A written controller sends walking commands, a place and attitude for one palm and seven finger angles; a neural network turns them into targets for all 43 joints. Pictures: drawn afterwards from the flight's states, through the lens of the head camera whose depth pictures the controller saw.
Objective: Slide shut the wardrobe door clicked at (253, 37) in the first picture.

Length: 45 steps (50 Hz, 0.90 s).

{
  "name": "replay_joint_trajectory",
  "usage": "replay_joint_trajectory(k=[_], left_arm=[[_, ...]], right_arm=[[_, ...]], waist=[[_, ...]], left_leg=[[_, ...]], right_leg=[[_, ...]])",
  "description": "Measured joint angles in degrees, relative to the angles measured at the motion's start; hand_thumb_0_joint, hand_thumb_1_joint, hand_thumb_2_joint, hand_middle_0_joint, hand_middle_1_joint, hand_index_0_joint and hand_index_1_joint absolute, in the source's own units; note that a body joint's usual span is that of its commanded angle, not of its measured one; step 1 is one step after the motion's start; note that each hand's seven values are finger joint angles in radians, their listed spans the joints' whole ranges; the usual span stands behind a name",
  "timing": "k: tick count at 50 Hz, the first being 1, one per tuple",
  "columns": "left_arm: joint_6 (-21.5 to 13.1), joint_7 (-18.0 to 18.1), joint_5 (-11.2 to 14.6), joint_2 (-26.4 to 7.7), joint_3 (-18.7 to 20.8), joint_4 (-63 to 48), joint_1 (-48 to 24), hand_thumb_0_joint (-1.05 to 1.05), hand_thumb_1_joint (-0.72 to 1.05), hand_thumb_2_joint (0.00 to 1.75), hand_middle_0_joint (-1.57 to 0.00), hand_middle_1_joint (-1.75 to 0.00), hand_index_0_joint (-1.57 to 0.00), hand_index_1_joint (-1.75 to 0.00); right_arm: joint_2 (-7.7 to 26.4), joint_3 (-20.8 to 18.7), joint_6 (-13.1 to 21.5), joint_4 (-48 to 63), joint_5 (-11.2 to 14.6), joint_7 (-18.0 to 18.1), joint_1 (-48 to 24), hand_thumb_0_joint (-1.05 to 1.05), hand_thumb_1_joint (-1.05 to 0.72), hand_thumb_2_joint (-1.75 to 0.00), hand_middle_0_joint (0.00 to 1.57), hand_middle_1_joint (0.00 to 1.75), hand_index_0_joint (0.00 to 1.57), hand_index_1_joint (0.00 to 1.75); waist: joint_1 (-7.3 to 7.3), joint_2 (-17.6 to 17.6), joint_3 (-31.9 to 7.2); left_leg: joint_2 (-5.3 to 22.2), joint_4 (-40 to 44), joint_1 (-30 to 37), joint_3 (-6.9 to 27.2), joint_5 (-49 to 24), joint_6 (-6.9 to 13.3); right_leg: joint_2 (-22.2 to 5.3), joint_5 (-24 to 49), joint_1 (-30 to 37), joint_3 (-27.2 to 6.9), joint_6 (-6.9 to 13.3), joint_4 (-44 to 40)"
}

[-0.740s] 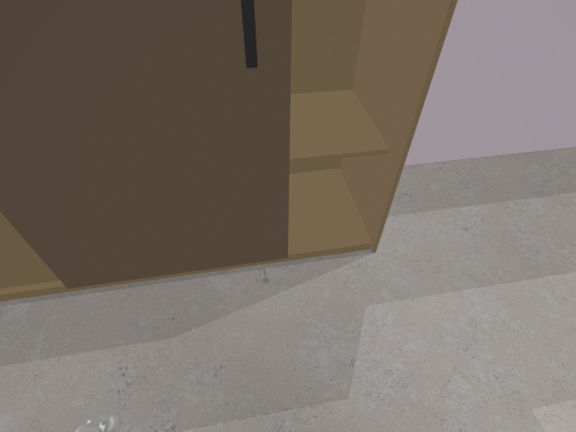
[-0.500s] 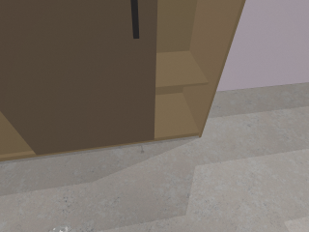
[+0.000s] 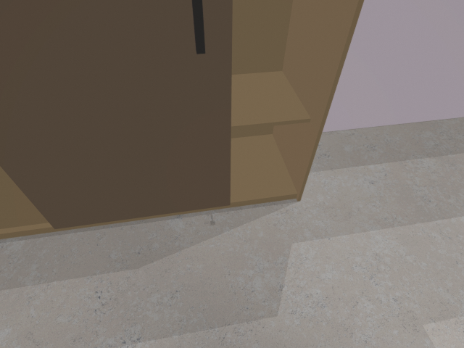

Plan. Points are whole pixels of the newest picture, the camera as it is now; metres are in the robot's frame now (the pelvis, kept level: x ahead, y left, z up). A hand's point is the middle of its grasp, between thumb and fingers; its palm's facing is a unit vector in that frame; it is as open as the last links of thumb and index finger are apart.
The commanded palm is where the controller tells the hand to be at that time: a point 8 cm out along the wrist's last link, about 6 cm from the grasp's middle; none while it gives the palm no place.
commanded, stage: stand and wait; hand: left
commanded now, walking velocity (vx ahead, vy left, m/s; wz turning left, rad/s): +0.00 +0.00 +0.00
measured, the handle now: (197, 13) +0.86 +0.15 +0.21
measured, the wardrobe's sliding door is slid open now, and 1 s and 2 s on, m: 0.38 0.38 0.38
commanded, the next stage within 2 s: look at it before walking up in 0.08 s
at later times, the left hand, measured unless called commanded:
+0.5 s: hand out of the picture +0.09 +0.24 -0.15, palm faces -0.04 -0.94 -0.33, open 7.4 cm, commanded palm none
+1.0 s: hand out of the picture +0.09 +0.25 -0.15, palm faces +0.00 -0.94 -0.34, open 7.4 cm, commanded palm none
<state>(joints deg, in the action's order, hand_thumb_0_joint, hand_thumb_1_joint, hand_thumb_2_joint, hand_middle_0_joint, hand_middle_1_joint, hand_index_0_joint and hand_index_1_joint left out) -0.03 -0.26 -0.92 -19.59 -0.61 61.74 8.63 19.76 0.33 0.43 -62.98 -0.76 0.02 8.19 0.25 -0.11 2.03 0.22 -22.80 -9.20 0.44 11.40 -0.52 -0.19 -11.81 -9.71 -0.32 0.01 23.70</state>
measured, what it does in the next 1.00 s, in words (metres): stands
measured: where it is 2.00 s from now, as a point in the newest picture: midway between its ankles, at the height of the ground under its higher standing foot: outside the picture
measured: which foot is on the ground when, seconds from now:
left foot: down 0.00-1.00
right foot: down 0.00-1.00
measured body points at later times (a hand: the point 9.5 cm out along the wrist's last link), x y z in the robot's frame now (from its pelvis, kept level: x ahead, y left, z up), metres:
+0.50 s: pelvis +0.01 +0.00 +0.00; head +0.01 +0.00 +0.45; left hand +0.09 +0.29 -0.13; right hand +0.09 -0.30 -0.13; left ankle +0.01 +0.13 -0.74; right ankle +0.01 -0.12 -0.74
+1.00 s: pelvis +0.01 +0.00 +0.00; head +0.02 +0.00 +0.45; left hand +0.09 +0.29 -0.13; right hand +0.10 -0.29 -0.13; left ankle +0.01 +0.13 -0.74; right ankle +0.01 -0.12 -0.74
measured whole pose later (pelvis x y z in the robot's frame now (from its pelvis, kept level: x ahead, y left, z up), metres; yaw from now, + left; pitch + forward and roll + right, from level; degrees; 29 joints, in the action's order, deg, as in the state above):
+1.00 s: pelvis +0.01 +0.00 +0.00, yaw +1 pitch -2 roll +0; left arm 0.4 0.4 -0.9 -19.0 -0.3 60.6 7.0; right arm 19.2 0.5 -0.1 -62.3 -0.7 0.2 6.7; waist 0.1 0.1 2.3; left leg -0.2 -22.6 -9.2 1.6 11.6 -0.6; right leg -0.7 -12.6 -9.2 0.9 -0.2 23.5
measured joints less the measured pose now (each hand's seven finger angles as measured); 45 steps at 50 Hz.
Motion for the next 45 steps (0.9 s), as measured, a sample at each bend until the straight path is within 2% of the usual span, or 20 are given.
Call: replay_joint_trajectory(k=[45], left_arm=[[-0.2,0.1,0.0,0.0,0.0,0.0,-1.3,0.01,0.9,0.9,-0.2,-0.3,-0.2,-0.3]], right_arm=[[0.0,0.3,0.3,-0.1,0.1,0.1,-1.8,0.01,-0.9,-0.89,0.2,0.3,0.2,0.3]], waist=[[-0.01,0.2,0.1]], left_leg=[[0.0,2.3,1.9,0.2,-0.3,0.0]], right_leg=[[0.0,0.3,1.9,0.2,-0.1,-2.3]])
